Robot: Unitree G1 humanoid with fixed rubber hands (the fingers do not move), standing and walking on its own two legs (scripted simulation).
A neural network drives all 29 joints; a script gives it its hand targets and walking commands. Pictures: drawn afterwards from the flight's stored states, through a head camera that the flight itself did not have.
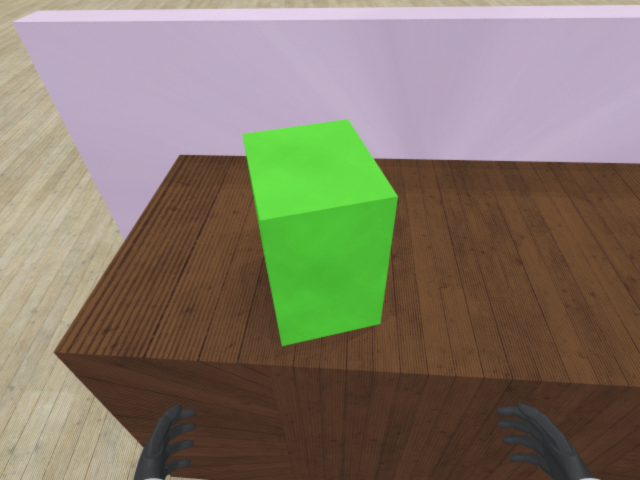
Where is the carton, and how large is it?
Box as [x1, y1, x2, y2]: [242, 119, 397, 345]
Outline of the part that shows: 347,119 242,134 264,256 282,345 377,324 380,322 397,196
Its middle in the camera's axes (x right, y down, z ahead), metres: -0.01 -0.01 +0.65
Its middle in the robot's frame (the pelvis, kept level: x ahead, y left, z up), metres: +0.51 +0.04 +0.04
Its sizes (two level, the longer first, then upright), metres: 0.218 0.174 0.277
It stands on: a pedestal, 0.68 m high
